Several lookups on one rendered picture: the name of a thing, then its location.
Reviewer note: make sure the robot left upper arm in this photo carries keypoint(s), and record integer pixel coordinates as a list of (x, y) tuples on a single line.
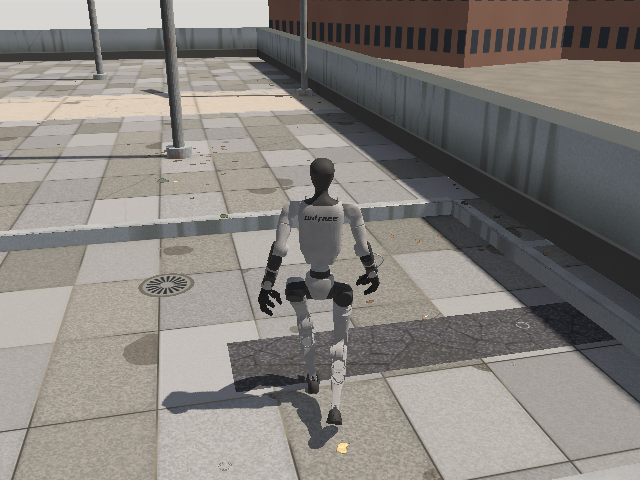
[(289, 210)]

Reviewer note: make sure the right robot forearm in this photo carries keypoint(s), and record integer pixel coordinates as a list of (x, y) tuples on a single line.
[(369, 263)]

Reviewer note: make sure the left robot forearm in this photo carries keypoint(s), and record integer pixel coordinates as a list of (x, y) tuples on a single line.
[(271, 270)]

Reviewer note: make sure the right robot hand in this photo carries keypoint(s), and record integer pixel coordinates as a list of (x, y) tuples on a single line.
[(364, 280)]

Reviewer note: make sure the left robot hand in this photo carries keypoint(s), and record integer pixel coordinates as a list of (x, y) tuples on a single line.
[(263, 299)]

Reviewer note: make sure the robot right upper arm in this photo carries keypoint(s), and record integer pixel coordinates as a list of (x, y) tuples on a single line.
[(353, 212)]

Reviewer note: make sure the robot torso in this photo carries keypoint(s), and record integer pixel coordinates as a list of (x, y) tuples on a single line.
[(320, 238)]

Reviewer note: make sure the humanoid robot head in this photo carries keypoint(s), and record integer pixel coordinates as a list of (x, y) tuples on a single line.
[(322, 173)]

